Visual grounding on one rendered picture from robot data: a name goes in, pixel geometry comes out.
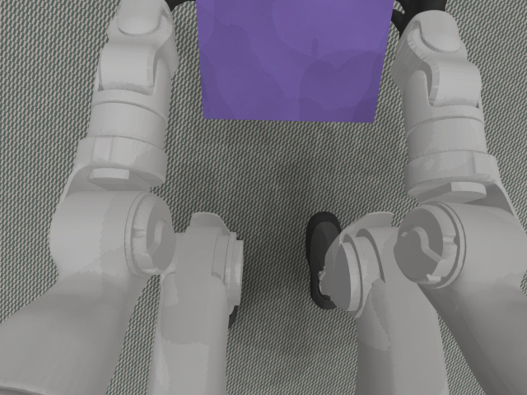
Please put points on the right robot forearm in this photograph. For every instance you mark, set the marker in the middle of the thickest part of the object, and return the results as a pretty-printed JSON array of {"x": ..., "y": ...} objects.
[{"x": 443, "y": 117}]

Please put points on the carton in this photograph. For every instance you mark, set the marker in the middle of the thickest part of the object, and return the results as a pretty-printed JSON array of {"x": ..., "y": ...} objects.
[{"x": 292, "y": 60}]

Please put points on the right robot shin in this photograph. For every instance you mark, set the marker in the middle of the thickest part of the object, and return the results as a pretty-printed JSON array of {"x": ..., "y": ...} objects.
[{"x": 370, "y": 220}]

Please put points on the right robot upper arm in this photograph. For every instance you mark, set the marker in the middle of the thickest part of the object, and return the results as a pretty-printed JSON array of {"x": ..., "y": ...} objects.
[{"x": 469, "y": 261}]

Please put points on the right robot hand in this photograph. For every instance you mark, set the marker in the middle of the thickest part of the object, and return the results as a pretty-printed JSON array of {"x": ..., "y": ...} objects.
[{"x": 412, "y": 8}]

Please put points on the left robot forearm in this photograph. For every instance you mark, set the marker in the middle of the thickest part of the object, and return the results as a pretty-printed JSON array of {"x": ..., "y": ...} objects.
[{"x": 130, "y": 105}]

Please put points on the robot shin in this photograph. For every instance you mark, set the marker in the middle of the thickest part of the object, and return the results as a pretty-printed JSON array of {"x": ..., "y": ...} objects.
[
  {"x": 199, "y": 219},
  {"x": 370, "y": 220}
]

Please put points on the left robot upper arm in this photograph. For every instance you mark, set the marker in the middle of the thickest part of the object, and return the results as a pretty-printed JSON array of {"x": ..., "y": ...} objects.
[{"x": 106, "y": 245}]

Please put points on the left robot shin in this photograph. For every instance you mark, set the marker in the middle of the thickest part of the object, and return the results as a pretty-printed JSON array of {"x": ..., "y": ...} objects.
[{"x": 199, "y": 219}]

